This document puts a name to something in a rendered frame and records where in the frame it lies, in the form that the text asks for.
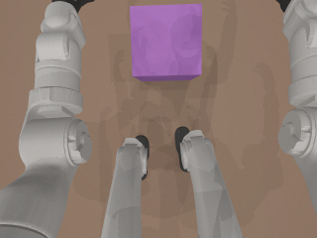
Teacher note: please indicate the right robot hand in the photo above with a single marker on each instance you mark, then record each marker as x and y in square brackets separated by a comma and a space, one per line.
[283, 4]

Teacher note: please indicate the robot left thigh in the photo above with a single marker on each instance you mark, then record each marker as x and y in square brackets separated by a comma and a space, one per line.
[123, 216]

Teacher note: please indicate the right robot upper arm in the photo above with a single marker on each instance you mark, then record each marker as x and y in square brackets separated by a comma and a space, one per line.
[298, 137]

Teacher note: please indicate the left robot hand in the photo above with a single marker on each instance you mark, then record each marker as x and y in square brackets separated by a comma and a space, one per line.
[76, 4]

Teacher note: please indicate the carton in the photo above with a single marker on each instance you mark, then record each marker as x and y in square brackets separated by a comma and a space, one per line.
[166, 42]

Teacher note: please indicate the robot left forearm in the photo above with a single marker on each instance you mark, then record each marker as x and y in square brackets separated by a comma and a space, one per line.
[56, 93]

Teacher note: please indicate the robot right forearm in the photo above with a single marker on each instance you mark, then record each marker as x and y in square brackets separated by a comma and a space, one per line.
[300, 28]

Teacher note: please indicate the right robot foot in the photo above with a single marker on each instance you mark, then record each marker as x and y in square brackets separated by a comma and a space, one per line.
[180, 133]

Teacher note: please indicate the left robot upper arm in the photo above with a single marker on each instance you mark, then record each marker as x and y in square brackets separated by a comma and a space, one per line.
[34, 204]

